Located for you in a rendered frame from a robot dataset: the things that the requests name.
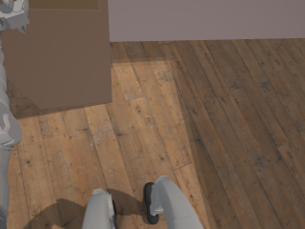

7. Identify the right robot thigh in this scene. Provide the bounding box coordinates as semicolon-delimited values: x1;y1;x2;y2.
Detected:
152;179;204;229

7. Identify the cabinet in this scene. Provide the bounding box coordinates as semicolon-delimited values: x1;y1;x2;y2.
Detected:
0;0;112;110

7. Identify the robot left upper arm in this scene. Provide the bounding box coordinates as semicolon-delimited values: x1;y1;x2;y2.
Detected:
0;103;23;229

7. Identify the left robot hand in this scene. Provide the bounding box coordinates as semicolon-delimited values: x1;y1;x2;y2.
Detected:
0;0;30;35

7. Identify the robot right foot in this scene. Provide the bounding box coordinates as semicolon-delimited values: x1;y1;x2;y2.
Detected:
144;182;159;225

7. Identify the drawer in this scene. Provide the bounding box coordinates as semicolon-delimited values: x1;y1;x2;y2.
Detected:
0;0;99;10

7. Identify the left robot forearm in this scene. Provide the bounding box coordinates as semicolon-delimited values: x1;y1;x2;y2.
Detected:
0;39;10;109

